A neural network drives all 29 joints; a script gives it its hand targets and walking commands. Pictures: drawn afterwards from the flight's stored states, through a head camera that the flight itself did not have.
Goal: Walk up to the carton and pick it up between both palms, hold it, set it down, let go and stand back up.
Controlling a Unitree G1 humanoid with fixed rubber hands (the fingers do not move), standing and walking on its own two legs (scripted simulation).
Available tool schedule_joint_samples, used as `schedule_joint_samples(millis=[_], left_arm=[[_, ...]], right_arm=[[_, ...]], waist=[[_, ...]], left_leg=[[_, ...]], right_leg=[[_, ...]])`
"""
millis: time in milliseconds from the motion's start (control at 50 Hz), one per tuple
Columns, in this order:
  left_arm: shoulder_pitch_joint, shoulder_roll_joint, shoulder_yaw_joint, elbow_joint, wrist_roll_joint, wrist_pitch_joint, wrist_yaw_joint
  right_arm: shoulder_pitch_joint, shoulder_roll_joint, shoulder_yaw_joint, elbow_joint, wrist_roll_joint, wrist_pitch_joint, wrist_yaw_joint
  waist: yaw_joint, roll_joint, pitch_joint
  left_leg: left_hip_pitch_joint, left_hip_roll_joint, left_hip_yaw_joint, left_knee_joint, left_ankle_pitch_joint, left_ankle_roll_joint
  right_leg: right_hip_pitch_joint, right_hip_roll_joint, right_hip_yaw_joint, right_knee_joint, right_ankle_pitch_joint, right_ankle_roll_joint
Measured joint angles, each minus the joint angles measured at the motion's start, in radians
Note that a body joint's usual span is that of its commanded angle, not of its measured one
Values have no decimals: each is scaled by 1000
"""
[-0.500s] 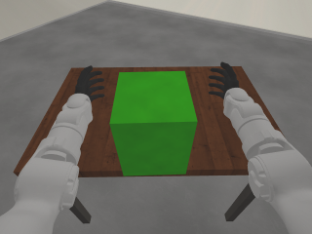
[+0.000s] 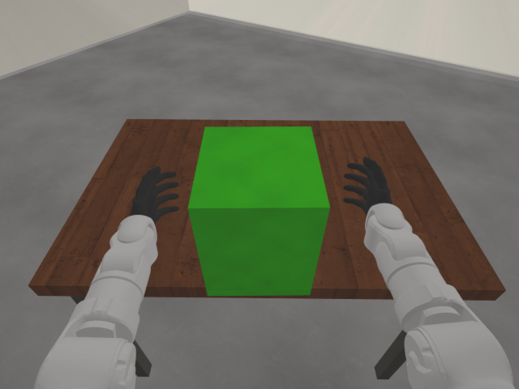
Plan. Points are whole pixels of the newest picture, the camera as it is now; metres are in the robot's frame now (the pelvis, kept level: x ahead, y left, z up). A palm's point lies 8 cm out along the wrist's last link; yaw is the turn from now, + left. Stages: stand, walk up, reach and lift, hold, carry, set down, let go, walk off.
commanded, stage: set down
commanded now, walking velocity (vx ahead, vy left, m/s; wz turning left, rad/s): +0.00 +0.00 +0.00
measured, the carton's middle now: (258, 212) +0.45 +0.00 +0.03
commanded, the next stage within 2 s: none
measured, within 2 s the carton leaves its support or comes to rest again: neither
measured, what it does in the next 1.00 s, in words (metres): stands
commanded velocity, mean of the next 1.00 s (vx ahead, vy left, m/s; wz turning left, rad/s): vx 0.00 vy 0.00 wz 0.00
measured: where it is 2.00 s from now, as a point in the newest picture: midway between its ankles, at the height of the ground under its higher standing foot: outside the picture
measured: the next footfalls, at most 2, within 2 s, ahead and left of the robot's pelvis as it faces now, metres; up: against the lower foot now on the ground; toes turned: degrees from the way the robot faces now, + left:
none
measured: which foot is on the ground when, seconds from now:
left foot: down 0.00-1.00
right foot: down 0.00-1.00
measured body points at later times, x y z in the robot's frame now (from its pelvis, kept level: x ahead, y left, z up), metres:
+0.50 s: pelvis +0.01 +0.01 +0.00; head +0.00 +0.02 +0.45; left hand +0.33 +0.19 +0.03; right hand +0.33 -0.19 +0.04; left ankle +0.02 +0.10 -0.75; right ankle +0.02 -0.10 -0.75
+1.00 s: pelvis +0.01 +0.01 +0.00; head +0.02 +0.02 +0.45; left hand +0.27 +0.21 -0.03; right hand +0.26 -0.20 -0.03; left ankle +0.02 +0.10 -0.75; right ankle +0.02 -0.10 -0.75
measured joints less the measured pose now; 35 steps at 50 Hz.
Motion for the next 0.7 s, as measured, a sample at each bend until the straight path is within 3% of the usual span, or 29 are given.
schedule_joint_samples(millis=[420, 700], left_arm=[[393, -63, -56, -333, 30, -50, 22], [573, -63, -110, -379, 21, -183, 40]], right_arm=[[378, 37, 35, -249, -2, -134, 20], [576, 29, 45, -310, -2, -244, 65]], waist=[[35, -10, 69], [55, -16, 86]], left_leg=[[92, -1, 12, -10, -20, 4], [94, 0, 31, 2, -33, 8]], right_leg=[[90, 0, 14, -17, -11, 6], [83, 0, 33, 3, -20, 10]])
